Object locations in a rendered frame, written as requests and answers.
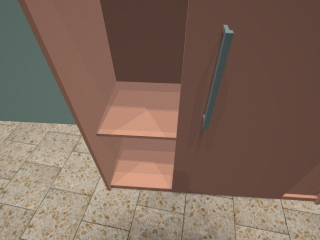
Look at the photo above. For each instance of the handle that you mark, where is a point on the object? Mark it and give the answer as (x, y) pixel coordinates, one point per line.
(222, 59)

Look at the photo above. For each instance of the wardrobe door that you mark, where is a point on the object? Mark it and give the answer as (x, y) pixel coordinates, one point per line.
(264, 132)
(309, 185)

